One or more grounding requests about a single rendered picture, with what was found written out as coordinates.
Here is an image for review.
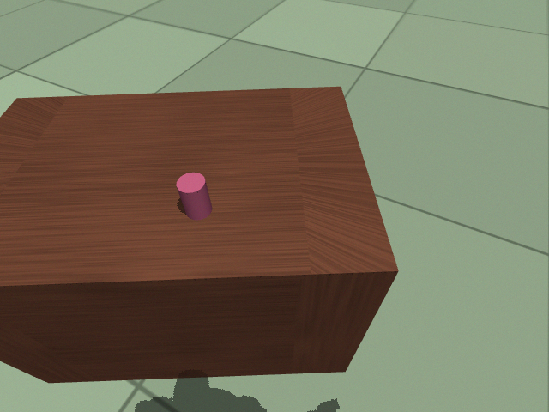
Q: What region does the can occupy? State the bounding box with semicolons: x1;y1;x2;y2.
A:
176;173;212;220

